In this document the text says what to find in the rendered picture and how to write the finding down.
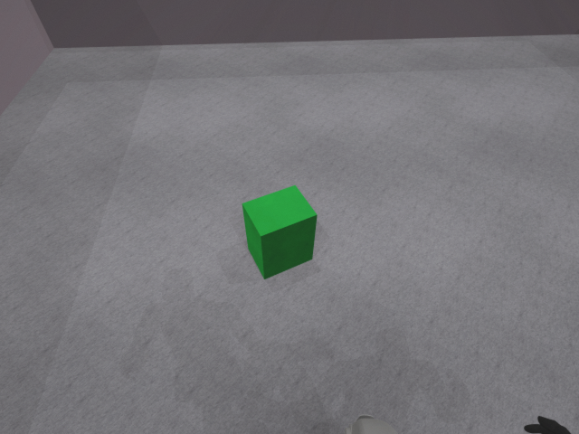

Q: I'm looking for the carton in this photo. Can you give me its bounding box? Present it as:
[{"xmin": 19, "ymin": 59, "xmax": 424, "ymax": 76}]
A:
[{"xmin": 242, "ymin": 185, "xmax": 317, "ymax": 279}]

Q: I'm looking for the right robot hand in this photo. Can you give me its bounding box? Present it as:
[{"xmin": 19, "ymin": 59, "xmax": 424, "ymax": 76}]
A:
[{"xmin": 524, "ymin": 416, "xmax": 571, "ymax": 434}]

